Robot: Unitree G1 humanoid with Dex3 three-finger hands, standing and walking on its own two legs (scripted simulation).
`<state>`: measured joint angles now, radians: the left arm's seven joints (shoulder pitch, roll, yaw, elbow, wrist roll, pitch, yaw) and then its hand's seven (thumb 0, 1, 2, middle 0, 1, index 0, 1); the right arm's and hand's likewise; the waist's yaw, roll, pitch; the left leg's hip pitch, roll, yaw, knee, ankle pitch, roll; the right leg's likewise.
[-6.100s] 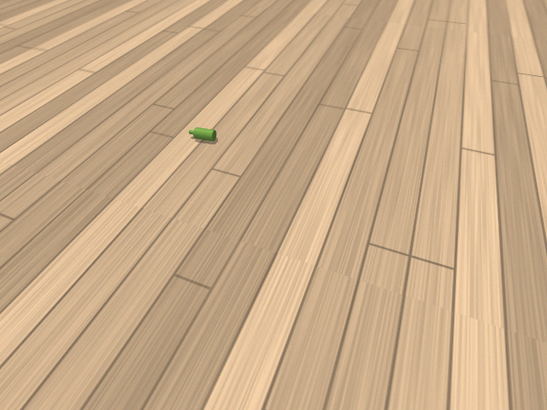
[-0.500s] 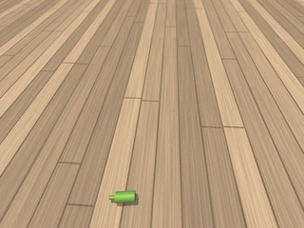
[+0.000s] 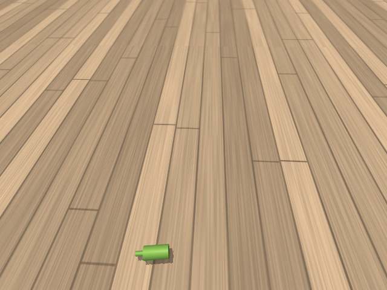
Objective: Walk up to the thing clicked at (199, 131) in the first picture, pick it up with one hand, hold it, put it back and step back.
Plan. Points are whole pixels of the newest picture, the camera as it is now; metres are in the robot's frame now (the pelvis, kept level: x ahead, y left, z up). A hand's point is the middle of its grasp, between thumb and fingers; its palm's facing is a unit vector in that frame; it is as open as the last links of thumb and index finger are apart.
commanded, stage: stand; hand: left
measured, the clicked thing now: (152, 252) +0.45 +0.24 -0.75
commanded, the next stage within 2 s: none
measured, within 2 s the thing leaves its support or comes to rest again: neither
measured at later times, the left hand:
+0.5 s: hand out of the picture +0.08 +0.25 -0.15, palm faces +0.01 -0.94 -0.35, open 7.4 cm
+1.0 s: hand out of the picture +0.06 +0.26 -0.15, palm faces +0.02 -0.94 -0.34, open 7.4 cm
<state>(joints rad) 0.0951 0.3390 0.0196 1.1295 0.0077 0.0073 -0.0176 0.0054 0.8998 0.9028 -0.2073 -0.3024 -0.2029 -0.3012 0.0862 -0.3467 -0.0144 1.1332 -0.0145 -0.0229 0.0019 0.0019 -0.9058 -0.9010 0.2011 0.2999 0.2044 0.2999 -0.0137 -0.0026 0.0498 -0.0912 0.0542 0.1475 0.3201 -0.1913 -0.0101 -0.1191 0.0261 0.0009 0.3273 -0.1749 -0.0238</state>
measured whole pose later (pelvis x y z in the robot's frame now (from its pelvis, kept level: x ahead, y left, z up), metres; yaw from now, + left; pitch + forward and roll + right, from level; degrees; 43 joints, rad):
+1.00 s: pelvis +0.00 +0.00 +0.00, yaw +3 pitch -2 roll +0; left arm 0.11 0.35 0.00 1.15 0.00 -0.01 -0.01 0.01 0.90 0.90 -0.21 -0.30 -0.20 -0.30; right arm 0.11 -0.34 0.00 1.16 -0.02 -0.01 0.01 0.00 -0.91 -0.90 0.20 0.30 0.20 0.30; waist -0.01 0.01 0.04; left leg -0.09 0.04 0.10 0.29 -0.16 -0.01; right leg -0.10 0.01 -0.04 0.29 -0.16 -0.02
